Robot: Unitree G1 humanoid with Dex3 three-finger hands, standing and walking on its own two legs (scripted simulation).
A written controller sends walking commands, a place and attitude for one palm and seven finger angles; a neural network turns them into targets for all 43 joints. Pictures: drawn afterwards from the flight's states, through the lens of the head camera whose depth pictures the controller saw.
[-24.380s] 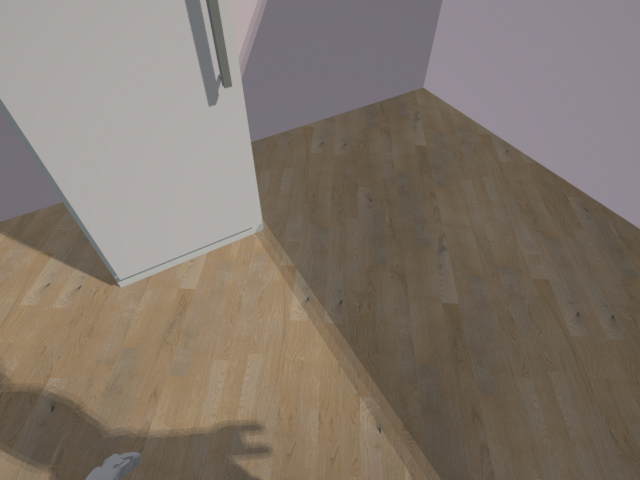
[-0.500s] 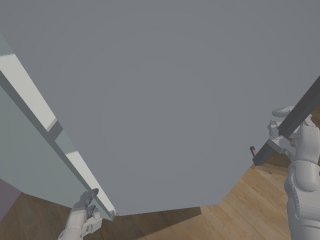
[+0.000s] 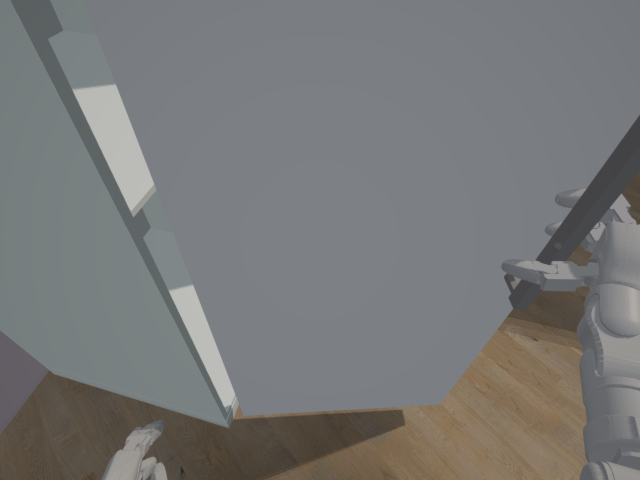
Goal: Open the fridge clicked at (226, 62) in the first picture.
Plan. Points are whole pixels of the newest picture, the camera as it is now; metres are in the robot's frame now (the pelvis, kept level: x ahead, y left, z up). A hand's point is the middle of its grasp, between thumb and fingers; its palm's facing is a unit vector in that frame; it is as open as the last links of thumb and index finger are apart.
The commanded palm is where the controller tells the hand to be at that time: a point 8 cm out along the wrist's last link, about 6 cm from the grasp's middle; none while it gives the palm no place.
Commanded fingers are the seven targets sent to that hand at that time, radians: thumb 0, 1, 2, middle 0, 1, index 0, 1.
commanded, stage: loosen the grip on the handle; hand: right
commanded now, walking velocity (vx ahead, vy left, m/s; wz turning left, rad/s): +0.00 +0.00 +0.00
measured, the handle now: (571, 211) +0.42 -0.27 +0.15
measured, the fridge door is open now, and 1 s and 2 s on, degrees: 71 70 70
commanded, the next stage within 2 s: slip the hand off the handle in 0.22 s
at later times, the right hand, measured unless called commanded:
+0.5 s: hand (602, 243) +0.40 -0.31 +0.12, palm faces +0.40 +0.89 -0.21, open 14.6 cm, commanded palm +0.35 -0.35 +0.14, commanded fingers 0.00 0.55 -0.20 0.25 1.15 0.25 1.15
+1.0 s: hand out of the picture +0.37 -0.37 +0.13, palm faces +0.40 +0.89 -0.22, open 14.7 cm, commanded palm +0.32 -0.39 +0.14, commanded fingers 0.00 0.55 -0.20 0.25 1.15 0.25 1.15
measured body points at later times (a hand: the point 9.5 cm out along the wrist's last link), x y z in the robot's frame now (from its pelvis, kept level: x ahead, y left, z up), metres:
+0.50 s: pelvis +0.04 -0.02 +0.00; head +0.06 -0.02 +0.45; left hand +0.17 +0.24 -0.09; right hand +0.37 -0.36 +0.13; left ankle +0.04 +0.10 -0.72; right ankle +0.09 -0.12 -0.72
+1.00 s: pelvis +0.07 -0.04 +0.00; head +0.08 -0.04 +0.45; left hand +0.24 +0.20 -0.09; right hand +0.34 -0.41 +0.14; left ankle +0.04 +0.10 -0.72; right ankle +0.09 -0.13 -0.72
